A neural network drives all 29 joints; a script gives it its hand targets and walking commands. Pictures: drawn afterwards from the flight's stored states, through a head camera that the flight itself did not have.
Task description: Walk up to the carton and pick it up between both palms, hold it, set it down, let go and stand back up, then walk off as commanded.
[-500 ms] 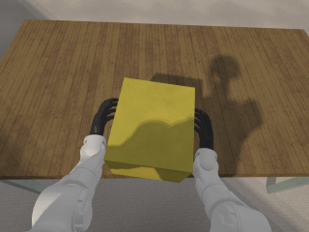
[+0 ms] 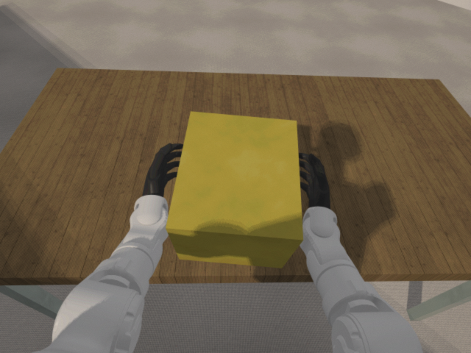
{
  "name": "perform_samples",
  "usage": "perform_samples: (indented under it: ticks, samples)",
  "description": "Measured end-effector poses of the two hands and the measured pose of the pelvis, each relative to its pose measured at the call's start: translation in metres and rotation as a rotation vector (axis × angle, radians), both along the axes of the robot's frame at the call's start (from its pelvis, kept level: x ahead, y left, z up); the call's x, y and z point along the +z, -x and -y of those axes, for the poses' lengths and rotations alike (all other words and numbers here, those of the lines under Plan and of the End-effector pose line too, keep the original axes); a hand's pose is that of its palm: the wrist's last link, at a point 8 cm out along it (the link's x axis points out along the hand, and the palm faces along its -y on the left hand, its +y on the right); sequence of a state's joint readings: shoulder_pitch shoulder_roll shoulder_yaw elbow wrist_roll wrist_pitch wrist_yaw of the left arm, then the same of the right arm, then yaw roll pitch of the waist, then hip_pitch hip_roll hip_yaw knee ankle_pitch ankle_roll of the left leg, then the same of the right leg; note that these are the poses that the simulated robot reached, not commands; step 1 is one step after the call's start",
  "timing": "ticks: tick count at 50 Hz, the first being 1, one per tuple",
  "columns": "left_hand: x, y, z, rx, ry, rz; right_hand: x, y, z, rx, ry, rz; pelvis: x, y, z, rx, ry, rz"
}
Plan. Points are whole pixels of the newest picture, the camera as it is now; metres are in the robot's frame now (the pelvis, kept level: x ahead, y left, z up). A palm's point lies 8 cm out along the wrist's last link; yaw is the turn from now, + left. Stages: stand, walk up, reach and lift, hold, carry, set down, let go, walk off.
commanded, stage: reach and lift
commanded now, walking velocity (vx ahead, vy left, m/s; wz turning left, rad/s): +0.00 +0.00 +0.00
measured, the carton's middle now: (237, 191) +0.42 +0.00 +0.03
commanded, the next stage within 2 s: none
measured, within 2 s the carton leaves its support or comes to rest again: neither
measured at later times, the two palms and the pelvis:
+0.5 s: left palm (142, 178) +0.37 +0.15 +0.14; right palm (338, 199) +0.34 -0.14 +0.12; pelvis -0.02 +0.00 +0.01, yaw +0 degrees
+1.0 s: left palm (133, 147) +0.38 +0.15 +0.19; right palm (345, 164) +0.37 -0.14 +0.18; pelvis -0.01 +0.00 +0.02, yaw +0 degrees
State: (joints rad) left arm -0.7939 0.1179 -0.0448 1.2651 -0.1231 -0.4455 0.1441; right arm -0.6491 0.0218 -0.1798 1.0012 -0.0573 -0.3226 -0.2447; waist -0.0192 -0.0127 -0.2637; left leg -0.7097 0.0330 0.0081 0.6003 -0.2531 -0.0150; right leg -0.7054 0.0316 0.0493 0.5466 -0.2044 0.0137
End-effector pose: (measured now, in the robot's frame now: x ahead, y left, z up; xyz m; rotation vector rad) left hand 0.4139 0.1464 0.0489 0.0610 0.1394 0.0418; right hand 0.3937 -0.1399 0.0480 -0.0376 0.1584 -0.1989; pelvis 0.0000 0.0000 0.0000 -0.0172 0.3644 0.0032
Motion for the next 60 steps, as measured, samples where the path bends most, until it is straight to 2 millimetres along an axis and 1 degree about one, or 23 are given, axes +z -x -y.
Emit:
perform_samples:
  ticks: [4,11,15,20,26,30,32,34,39,45,51,57,60]
  samples:
    - [0.02,0.007,-0.001,0.0,-0.011,-0.002,0.018,0.007,0.0,-0.001,-0.01,-0.003,0.002,0.003,0.0,0.001,0.0,0.06]
    - [0.053,0.027,-0.003,0.0,-0.017,-0.015,0.048,0.027,-0.003,0.003,-0.015,-0.018,0.005,0.012,0.0,0.003,0.0,0.172]
    - [0.065,0.037,-0.004,0.0,-0.008,-0.035,0.058,0.038,-0.003,0.005,-0.015,-0.039,0.006,0.018,0.0,0.004,-0.001,0.224]
    - [0.075,0.047,-0.002,0.002,-0.008,-0.064,0.066,0.048,-0.002,0.009,-0.017,-0.068,0.006,0.023,0.0,0.005,-0.001,0.271]
    - [0.093,0.048,0.002,0.005,-0.022,-0.06,0.077,0.049,0.002,0.014,-0.015,-0.067,0.007,0.024,0.001,0.005,-0.004,0.297]
    - [0.099,0.046,0.007,0.012,-0.022,-0.077,0.083,0.046,0.006,0.018,-0.016,-0.083,0.009,0.023,0.004,0.005,-0.007,0.324]
    - [0.102,0.044,0.008,0.015,-0.023,-0.086,0.085,0.044,0.008,0.02,-0.016,-0.093,0.01,0.021,0.005,0.005,-0.008,0.33]
    - [0.109,0.041,0.01,0.013,-0.029,-0.079,0.088,0.041,0.01,0.019,-0.022,-0.088,0.011,0.02,0.006,0.005,-0.01,0.333]
    - [0.125,0.035,0.013,0.015,-0.037,-0.064,0.101,0.036,0.012,0.021,-0.018,-0.072,0.013,0.015,0.007,0.006,-0.011,0.361]
    - [0.134,0.033,0.009,0.024,-0.045,-0.081,0.108,0.031,0.008,0.033,-0.018,-0.087,0.016,0.01,0.006,0.007,-0.009,0.392]
    - [0.143,0.039,-0.004,0.05,-0.026,-0.029,0.129,0.026,-0.003,0.055,-0.007,-0.032,0.017,0.007,0.003,0.008,-0.006,0.398]
    - [0.134,0.047,-0.013,0.061,-0.014,-0.084,0.121,0.032,-0.012,0.068,-0.012,-0.083,0.017,0.011,0.0,0.009,-0.002,0.426]
    - [0.134,0.05,-0.014,0.067,-0.016,-0.084,0.12,0.033,-0.013,0.074,-0.015,-0.083,0.017,0.012,0.0,0.009,-0.002,0.428]
